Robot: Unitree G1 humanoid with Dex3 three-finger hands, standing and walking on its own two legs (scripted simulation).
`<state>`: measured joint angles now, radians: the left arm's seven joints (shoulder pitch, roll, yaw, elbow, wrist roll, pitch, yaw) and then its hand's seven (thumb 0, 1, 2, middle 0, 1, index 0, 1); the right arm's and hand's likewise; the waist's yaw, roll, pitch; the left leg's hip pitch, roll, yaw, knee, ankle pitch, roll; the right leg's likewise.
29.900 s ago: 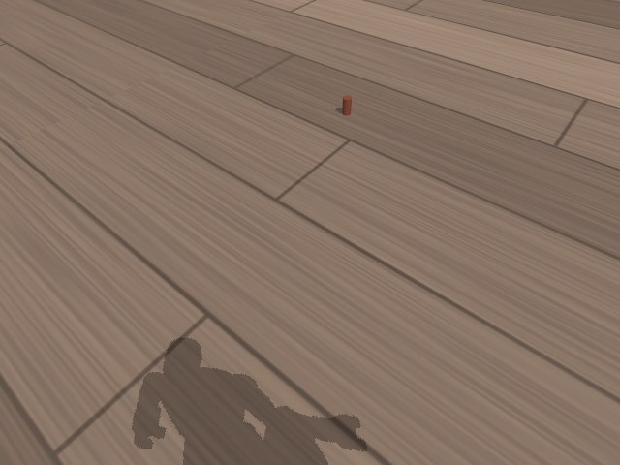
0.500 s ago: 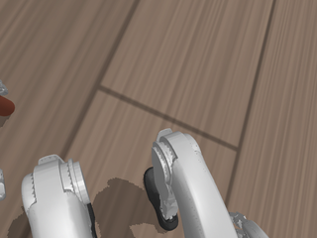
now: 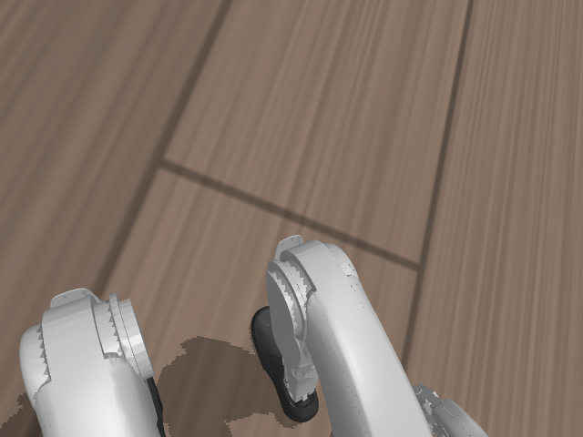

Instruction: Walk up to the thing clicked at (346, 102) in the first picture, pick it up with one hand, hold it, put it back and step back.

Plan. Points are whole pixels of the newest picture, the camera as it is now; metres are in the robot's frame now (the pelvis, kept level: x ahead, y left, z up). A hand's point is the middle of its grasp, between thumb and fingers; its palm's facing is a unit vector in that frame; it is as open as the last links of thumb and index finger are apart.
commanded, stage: open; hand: left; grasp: from above
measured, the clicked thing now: out of the picture +0.46 +0.33 -0.26
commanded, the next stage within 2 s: withdraw in 0.82 s
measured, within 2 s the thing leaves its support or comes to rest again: neither
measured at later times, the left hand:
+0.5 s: hand out of the picture +0.45 +0.33 -0.22, palm faces -0.42 -0.13 -0.90, open 11.7 cm
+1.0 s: hand out of the picture +0.44 +0.33 -0.21, palm faces -0.42 -0.13 -0.90, open 13.7 cm
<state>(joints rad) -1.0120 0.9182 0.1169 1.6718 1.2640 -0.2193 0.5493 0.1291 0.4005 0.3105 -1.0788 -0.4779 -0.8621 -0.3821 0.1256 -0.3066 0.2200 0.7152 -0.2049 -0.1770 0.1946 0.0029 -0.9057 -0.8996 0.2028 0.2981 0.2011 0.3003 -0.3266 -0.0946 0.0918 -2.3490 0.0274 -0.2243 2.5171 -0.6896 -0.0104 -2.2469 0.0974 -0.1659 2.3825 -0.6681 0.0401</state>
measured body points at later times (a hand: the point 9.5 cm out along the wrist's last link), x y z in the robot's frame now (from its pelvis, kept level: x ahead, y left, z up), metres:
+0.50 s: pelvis +0.00 +0.00 +0.00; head +0.26 +0.11 +0.35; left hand +0.46 +0.33 -0.17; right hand +0.06 -0.25 -0.07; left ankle +0.07 +0.13 -0.27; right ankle +0.11 -0.11 -0.27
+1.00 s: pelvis +0.00 +0.00 +0.00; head +0.25 +0.12 +0.35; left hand +0.46 +0.34 -0.16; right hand +0.06 -0.26 -0.07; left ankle +0.07 +0.13 -0.27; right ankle +0.11 -0.11 -0.27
